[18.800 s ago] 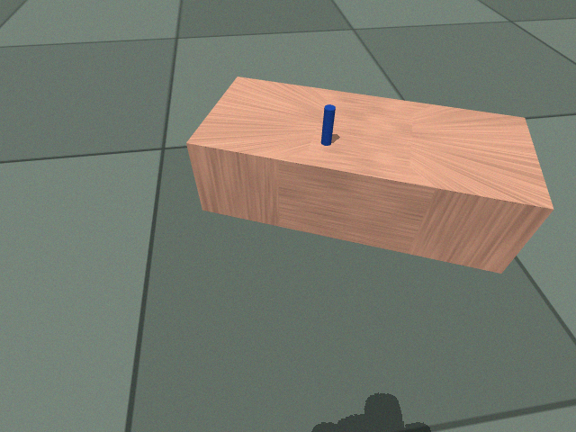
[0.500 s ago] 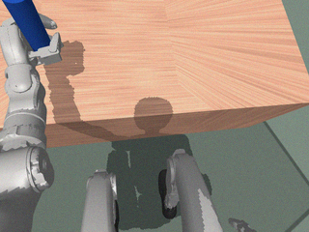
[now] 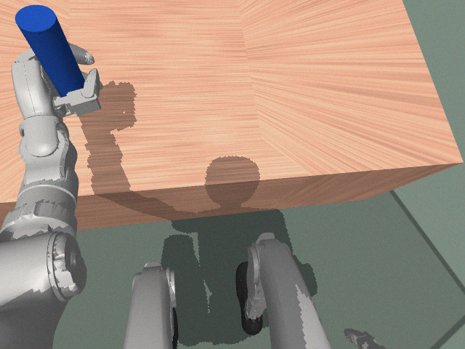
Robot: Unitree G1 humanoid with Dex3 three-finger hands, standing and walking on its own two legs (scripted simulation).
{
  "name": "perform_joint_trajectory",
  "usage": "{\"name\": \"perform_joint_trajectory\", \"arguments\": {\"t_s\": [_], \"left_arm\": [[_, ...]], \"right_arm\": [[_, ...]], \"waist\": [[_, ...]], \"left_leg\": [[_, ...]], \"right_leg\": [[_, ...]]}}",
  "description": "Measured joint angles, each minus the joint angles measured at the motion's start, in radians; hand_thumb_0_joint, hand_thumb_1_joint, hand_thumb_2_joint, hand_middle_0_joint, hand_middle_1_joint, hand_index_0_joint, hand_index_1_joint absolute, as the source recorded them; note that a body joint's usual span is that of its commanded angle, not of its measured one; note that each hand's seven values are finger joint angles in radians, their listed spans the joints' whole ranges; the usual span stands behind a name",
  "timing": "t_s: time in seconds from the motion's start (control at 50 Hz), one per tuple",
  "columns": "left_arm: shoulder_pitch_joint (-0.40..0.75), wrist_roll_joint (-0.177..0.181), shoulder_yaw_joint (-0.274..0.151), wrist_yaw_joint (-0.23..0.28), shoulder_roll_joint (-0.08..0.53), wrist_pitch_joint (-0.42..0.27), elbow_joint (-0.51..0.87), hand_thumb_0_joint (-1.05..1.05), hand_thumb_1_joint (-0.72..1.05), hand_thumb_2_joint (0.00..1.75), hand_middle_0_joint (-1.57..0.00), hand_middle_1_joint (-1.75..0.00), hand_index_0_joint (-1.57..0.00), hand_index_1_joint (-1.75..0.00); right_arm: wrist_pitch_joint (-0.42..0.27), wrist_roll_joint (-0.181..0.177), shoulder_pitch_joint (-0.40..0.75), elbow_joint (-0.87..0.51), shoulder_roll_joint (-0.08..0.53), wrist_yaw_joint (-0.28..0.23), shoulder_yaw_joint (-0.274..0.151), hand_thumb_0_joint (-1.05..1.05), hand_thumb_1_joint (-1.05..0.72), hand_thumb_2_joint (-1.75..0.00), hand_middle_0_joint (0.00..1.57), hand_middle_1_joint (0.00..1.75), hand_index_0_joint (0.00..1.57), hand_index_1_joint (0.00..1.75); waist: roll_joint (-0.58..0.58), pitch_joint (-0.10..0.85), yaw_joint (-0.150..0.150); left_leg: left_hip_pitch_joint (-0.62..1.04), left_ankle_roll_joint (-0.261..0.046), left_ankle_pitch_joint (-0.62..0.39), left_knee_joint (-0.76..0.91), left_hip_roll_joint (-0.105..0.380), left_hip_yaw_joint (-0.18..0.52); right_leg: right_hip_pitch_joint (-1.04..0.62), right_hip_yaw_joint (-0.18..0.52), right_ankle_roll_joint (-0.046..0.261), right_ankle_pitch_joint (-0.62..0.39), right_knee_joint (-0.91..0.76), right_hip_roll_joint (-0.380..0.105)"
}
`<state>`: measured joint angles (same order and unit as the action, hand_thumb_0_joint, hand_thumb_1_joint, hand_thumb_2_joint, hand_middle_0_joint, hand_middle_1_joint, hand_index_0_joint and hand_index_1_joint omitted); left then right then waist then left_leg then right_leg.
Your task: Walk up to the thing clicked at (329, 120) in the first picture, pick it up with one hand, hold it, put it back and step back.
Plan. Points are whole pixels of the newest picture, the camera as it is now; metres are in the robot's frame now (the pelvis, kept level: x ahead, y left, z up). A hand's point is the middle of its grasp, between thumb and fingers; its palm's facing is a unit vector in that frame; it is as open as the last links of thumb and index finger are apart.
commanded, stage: settle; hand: left
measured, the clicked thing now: (62, 68) +0.54 +0.18 +0.04
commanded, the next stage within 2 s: lift in 0.02 s
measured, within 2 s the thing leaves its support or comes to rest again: neither
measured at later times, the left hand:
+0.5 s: hand (63, 76) +0.52 +0.17 +0.05, palm faces +0.16 -0.99 -0.06, open 5.2 cm
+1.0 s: hand (20, 68) +0.45 +0.17 +0.15, palm faces +0.15 -0.99 -0.05, open 5.2 cm
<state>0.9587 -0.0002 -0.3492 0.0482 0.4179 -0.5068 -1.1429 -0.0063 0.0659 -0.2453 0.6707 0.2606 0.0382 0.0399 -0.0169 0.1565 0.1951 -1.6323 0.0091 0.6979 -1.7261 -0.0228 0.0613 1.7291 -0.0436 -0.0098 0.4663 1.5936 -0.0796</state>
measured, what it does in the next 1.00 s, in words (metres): rises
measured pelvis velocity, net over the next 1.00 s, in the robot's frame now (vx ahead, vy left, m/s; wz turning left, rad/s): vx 0.03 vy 0.00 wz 0.00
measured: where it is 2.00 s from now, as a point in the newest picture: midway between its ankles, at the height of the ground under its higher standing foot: (209, 332)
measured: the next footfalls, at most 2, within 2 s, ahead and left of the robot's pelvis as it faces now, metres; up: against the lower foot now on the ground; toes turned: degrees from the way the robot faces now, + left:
none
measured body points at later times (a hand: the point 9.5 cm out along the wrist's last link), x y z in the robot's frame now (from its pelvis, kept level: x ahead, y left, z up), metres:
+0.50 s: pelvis +0.01 +0.01 +0.03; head +0.19 +0.03 +0.45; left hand +0.51 +0.22 +0.05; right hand +0.06 -0.26 -0.09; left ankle +0.03 +0.12 -0.51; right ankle +0.11 -0.14 -0.51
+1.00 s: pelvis +0.03 +0.00 +0.12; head +0.14 +0.02 +0.56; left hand +0.44 +0.22 +0.16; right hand +0.12 -0.26 +0.00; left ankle +0.03 +0.12 -0.51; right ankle +0.11 -0.14 -0.51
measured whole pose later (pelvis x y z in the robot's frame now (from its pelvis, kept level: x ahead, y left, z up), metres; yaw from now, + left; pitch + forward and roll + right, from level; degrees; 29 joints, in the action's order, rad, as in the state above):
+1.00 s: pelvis +0.03 +0.00 +0.12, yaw +0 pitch +20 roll -2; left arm 0.47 0.09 -0.18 0.07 0.24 -0.42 -0.72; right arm -0.01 0.01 -0.24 0.70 0.23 -0.01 0.00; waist -0.01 0.14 0.07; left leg -1.02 0.01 0.59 -1.26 0.00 0.05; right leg 1.11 -0.05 -0.02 0.39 1.15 -0.05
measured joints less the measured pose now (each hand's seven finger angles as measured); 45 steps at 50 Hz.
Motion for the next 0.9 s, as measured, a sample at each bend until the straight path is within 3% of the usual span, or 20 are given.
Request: {"name": "perform_joint_trajectory", "arguments": {"t_s": [0.3,0.48,0.9], "left_arm": [[-0.040,0.010,0.017,0.001,-0.013,-0.010,0.025,0.02,0.19,1.14,-1.02,-1.18,-1.02,-1.15],[-0.116,0.026,0.027,0.002,-0.054,0.016,0.105,0.02,0.18,1.14,-1.02,-1.18,-1.03,-1.15],[-0.422,0.083,0.136,0.020,-0.170,0.079,0.374,0.02,0.18,1.15,-1.02,-1.19,-1.03,-1.15]], "right_arm": [[0.003,-0.004,-0.002,0.013,-0.007,-0.001,-0.006,0.00,-0.90,-0.90,0.20,0.30,0.20,0.30],[0.009,-0.013,-0.009,0.022,-0.017,-0.003,-0.012,0.00,-0.91,-0.90,0.20,0.30,0.20,0.30],[-0.001,-0.053,0.007,0.047,-0.028,-0.038,-0.043,0.00,-0.89,-0.90,0.20,0.30,0.20,0.30]], "waist": [[-0.001,0.001,-0.010],[-0.006,0.007,-0.037],[0.008,-0.015,-0.110]], "left_leg": [[0.053,-0.007,-0.007,0.043,0.002,-0.003],[0.136,-0.010,-0.016,0.106,0.005,-0.008],[0.523,-0.007,-0.083,0.393,0.026,-0.012]], "right_leg": [[-0.057,0.001,-0.007,-0.006,-0.046,0.002],[-0.140,0.002,-0.009,-0.011,-0.105,0.006],[-0.528,-0.007,-0.009,-0.061,-0.376,0.026]]}}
